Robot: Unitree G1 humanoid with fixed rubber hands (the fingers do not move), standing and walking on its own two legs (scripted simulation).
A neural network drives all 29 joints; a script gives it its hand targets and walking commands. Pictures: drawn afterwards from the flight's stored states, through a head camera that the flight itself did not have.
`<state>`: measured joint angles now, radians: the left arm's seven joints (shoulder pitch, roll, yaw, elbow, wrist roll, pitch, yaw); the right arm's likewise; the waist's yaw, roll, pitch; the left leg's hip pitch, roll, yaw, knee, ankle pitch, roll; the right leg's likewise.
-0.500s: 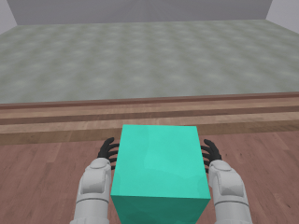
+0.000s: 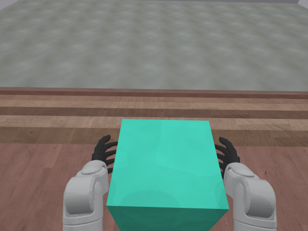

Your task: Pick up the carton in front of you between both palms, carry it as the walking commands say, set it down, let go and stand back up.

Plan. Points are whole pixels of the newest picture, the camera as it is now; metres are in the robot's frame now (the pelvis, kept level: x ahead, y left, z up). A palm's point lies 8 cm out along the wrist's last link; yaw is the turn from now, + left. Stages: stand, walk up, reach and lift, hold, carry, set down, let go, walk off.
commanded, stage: carry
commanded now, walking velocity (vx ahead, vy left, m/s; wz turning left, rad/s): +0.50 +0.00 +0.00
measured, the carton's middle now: (163, 181) +0.27 +0.01 +0.02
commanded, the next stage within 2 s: none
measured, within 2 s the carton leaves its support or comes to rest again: neither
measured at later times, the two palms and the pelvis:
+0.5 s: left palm (132, 90) +0.59 +0.13 +0.06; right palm (214, 94) +0.59 -0.17 +0.06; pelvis +0.32 -0.03 -0.02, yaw +1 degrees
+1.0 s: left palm (140, 32) +1.01 +0.14 +0.10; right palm (200, 34) +1.00 -0.16 +0.11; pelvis +0.64 +0.00 -0.03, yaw -2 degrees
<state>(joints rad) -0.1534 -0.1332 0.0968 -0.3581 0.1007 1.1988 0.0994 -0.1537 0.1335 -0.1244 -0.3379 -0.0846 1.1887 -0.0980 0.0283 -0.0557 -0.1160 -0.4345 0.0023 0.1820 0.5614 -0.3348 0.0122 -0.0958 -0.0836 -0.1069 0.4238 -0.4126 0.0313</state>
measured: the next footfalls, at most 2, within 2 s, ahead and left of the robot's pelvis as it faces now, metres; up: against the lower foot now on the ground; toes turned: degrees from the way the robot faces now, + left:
left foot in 0.02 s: +0.10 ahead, +0.09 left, +0.00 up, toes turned +8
right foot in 0.44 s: +0.46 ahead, -0.10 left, +0.00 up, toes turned -12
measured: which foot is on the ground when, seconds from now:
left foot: up 0.00-0.00, down 0.02-0.46, up 0.48-0.94, down 0.96-1.00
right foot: down 0.00-0.02, up 0.04-0.42, down 0.44-0.98, up 1.00-1.00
